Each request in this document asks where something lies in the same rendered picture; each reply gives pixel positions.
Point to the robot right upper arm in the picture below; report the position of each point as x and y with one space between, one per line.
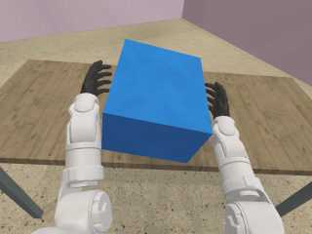
250 217

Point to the right robot hand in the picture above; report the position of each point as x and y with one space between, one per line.
219 101

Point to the left robot hand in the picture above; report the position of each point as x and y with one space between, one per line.
91 83

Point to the table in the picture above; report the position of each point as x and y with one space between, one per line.
272 114

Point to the robot left upper arm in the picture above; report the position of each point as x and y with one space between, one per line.
85 212

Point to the left robot forearm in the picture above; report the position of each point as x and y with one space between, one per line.
82 147

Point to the carton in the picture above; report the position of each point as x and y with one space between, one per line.
157 104

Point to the right robot forearm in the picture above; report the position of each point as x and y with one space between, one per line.
239 183

